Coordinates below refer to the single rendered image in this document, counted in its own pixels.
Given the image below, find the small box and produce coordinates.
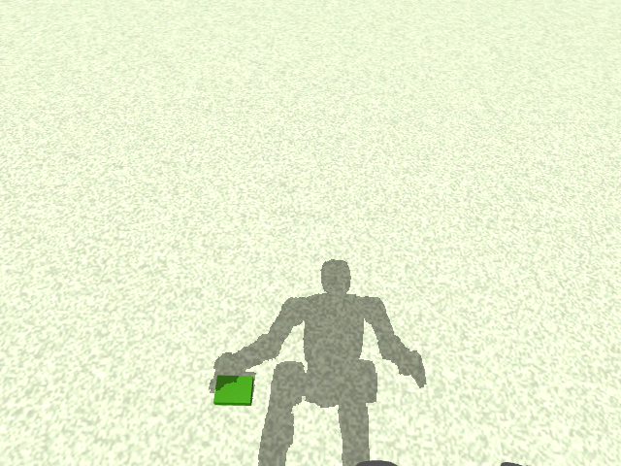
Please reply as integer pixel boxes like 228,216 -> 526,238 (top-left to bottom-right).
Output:
213,376 -> 254,406

